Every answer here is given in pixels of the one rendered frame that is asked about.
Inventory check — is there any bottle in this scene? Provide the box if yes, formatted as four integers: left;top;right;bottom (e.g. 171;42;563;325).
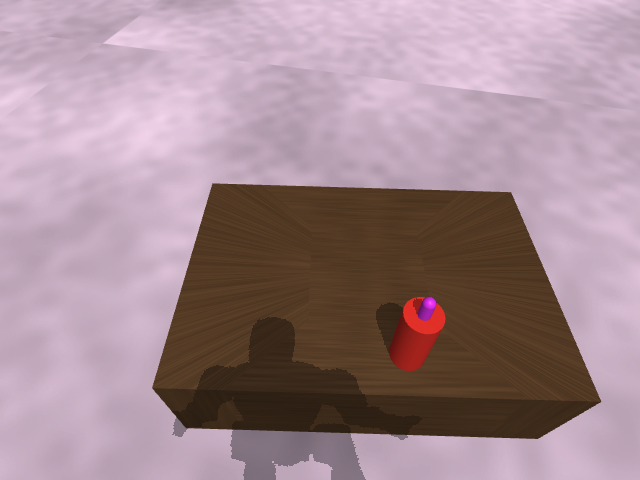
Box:
389;297;445;371

